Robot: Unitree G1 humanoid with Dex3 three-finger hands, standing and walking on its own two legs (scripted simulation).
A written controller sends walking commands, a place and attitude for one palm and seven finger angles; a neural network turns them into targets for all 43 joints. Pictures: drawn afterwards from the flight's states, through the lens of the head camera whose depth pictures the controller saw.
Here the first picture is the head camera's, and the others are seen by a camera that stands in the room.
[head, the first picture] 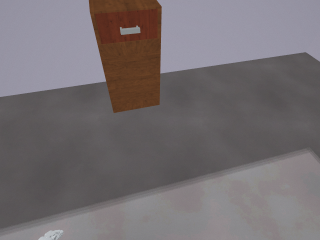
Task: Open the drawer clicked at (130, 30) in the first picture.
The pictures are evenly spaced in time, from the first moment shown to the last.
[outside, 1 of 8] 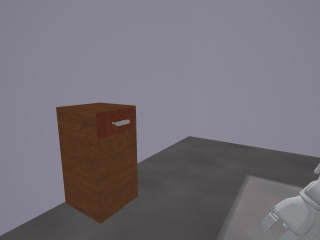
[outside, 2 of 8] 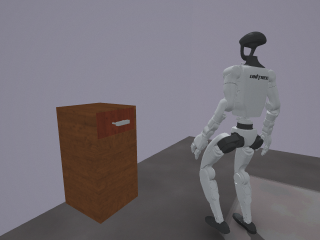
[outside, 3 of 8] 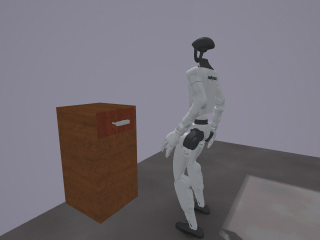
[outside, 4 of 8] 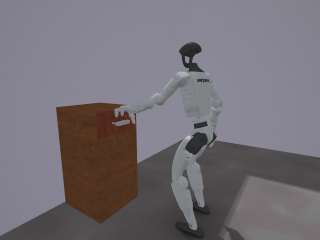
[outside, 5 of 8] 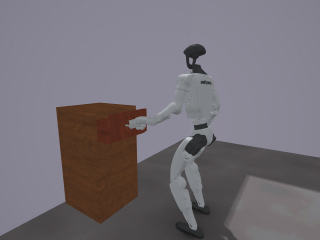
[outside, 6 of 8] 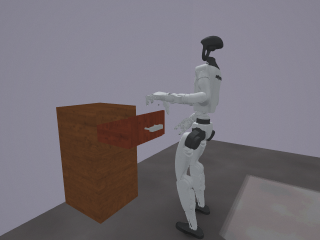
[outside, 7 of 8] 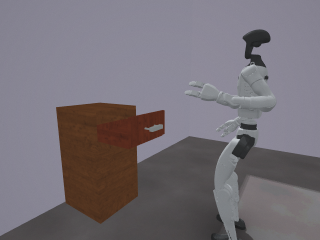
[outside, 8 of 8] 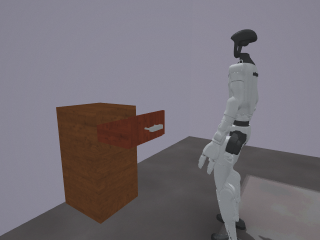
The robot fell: no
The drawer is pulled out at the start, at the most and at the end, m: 0.00 0.30 0.30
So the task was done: yes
